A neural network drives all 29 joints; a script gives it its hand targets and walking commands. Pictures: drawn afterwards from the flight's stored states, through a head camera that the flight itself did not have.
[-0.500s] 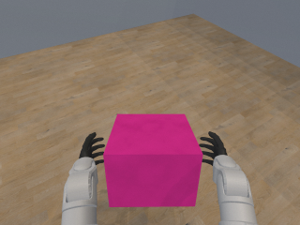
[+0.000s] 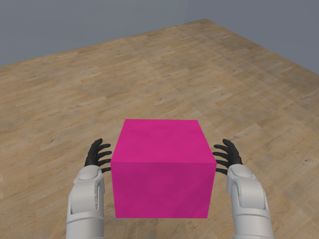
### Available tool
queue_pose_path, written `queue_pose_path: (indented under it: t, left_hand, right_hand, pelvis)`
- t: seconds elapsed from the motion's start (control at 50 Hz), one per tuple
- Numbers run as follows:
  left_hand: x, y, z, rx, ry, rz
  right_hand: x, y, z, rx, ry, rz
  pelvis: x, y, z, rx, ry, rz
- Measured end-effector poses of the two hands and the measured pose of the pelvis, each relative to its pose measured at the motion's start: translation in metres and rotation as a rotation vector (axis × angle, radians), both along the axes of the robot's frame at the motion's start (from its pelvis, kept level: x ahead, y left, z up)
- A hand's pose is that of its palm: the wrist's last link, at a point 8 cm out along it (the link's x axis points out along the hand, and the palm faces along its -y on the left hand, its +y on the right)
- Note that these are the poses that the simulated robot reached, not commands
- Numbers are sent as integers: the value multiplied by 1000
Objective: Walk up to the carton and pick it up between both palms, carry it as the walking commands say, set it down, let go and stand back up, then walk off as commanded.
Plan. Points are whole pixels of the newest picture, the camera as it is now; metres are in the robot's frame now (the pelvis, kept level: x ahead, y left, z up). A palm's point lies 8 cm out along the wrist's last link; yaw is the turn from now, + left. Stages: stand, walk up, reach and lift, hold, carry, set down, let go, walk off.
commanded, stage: carry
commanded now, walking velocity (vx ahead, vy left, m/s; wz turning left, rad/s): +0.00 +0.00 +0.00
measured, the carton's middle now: (161, 162) +0.37 +0.00 -0.10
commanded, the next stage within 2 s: hold in 0.08 s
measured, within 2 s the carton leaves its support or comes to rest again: neither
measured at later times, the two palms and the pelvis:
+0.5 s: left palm (110, 171) +0.26 +0.13 +0.05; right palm (255, 168) +0.26 -0.22 +0.05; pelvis -0.02 -0.03 +0.01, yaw +11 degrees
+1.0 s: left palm (120, 184) +0.28 +0.13 -0.06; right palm (241, 175) +0.30 -0.23 -0.05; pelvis -0.01 -0.07 +0.00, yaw +12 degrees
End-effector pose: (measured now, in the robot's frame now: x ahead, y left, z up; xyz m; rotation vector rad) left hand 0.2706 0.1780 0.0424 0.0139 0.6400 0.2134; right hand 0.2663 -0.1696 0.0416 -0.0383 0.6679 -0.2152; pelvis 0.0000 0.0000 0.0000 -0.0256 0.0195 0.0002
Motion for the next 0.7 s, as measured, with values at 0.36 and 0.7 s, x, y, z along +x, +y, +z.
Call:
queue_pose_path:
  t: [0.36, 0.7]
  left_hand:
    - [-34, -9, 11, -1, -35, 51]
    - [6, -54, -41, -19, 80, -33]
  right_hand:
    - [-2, -9, 16, -9, -32, 82]
    - [18, -65, -37, 73, 76, 84]
  pelvis:
    - [-9, -18, 15, 17, -105, 202]
    - [-43, -65, 2, 23, -32, 105]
